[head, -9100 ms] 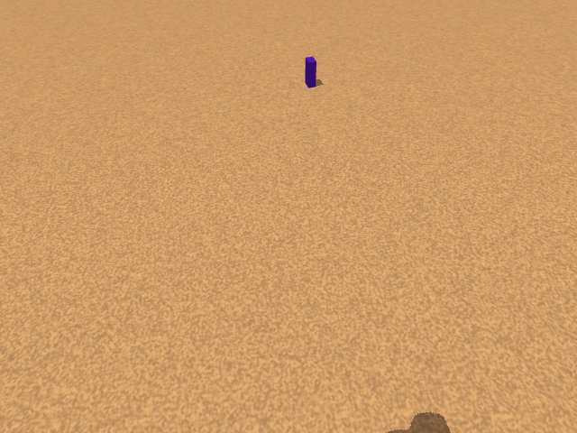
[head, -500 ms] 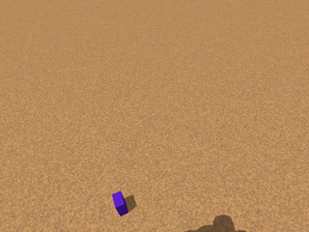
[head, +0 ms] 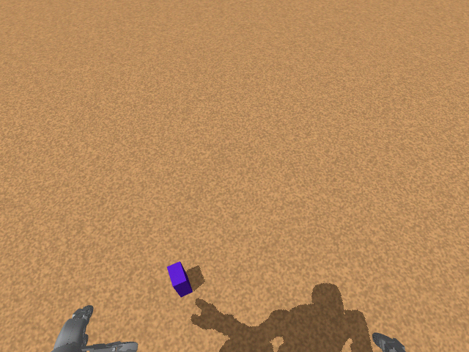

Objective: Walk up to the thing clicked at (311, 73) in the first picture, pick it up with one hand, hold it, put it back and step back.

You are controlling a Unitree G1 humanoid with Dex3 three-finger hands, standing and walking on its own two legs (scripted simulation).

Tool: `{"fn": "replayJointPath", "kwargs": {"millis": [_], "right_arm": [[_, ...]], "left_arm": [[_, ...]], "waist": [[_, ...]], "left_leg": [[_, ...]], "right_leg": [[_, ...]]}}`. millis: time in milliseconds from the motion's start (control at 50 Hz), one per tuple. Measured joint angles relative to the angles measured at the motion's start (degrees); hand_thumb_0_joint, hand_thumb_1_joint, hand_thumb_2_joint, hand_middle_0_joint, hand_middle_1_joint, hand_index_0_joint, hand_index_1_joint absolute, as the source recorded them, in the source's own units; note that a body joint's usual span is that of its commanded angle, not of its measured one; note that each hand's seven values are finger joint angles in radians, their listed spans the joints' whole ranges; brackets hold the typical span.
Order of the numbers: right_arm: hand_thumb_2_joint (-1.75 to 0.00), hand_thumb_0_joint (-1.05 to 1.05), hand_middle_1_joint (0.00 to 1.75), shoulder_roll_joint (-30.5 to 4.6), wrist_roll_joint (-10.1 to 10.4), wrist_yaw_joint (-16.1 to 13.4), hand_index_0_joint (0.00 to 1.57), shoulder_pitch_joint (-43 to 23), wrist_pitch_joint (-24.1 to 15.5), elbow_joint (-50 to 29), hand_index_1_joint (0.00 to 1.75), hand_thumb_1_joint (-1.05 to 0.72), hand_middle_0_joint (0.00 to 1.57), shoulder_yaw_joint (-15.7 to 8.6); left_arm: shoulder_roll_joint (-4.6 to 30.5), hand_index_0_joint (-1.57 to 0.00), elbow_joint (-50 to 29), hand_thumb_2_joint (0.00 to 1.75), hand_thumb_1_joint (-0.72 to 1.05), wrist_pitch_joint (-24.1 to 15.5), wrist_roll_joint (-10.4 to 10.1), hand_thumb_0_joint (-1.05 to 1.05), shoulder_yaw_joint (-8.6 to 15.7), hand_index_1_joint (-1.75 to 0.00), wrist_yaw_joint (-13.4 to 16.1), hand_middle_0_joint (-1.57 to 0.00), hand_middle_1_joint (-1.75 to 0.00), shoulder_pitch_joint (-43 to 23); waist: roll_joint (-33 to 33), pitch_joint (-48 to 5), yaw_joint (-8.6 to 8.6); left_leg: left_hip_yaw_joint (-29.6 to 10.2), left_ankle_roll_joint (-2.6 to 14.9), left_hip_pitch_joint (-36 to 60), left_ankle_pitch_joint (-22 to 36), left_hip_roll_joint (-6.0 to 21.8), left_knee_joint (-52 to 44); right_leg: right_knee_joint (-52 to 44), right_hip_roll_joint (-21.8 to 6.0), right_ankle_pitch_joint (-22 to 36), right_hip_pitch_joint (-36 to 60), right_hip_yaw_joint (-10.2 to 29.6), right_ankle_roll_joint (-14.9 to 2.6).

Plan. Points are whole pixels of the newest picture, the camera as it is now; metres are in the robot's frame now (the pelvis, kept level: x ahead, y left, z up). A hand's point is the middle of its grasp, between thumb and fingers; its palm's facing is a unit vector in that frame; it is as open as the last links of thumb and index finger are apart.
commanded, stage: go down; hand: left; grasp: from the side
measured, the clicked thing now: (180, 280) +0.42 +0.23 -0.68
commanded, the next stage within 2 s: none
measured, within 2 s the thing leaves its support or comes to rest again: neither
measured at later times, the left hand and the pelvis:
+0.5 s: hand out of the picture +0.15 +0.27 -0.17, palm faces +0.05 -0.94 -0.34, open 17.3 cm; pelvis +0.01 +0.02 -0.05, yaw +1 degrees
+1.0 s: hand (95, 337) +0.18 +0.32 -0.22, palm faces +0.15 -0.95 -0.28, open 17.4 cm; pelvis -0.03 +0.02 -0.12, yaw +0 degrees
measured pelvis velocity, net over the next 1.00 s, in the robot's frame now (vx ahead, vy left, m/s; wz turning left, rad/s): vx -0.03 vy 0.02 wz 0.00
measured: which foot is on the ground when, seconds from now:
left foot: down 0.00-1.00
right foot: down 0.00-1.00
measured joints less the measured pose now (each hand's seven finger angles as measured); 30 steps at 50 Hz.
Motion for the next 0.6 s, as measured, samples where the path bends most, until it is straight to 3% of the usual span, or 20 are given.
{"fn": "replayJointPath", "kwargs": {"millis": [160, 280, 600], "right_arm": [[-0.89, 0.01, 0.3, -0.4, -0.51, -0.35, 0.2, 0.25, -2.33, -3.58, 0.3, -0.88, 0.21, -0.35], [-0.89, 0.01, 0.3, -0.63, -0.52, -0.75, 0.2, -0.71, -3.57, -5.83, 0.3, -0.86, 0.21, -0.53], [-0.88, 0.01, 0.3, 0.64, -1.08, -2.65, 0.2, -1.84, -6.19, -11.06, 0.3, -0.84, 0.21, 1.09]], "left_arm": [[-0.73, -0.12, -8.76, 0.09, -0.22, 3.19, -0.81, 0.0, 0.25, -0.1, -0.11, -0.13, -0.11, 5.21], [-1.37, -0.13, -17.27, 0.04, -0.44, 5.36, -1.19, 0.0, 0.07, -0.11, -0.19, -0.14, -0.11, 9.27], [-0.68, -0.14, -34.83, 0.0, -0.58, 12.87, -3.14, 0.0, 0.13, -0.1, 0.17, -0.15, -0.1, 17.93]], "waist": [[0.33, -2.85, 0.0], [0.24, -4.51, 0.12], [0.81, -7.49, -0.26]], "left_leg": [[-0.14, 0.73, -7.78, -5.26, -0.16, 10.15], [-0.68, 1.1, -12.76, -8.63, -0.09, 16.81], [-2.5, 1.34, -22.97, -13.65, 0.22, 28.08]], "right_leg": [[9.07, -0.66, -4.54, -7.28, 0.29, 0.82], [14.78, -0.89, -7.45, -11.67, 0.06, 1.25], [24.45, -0.99, -11.97, -20.58, -1.16, 1.51]]}}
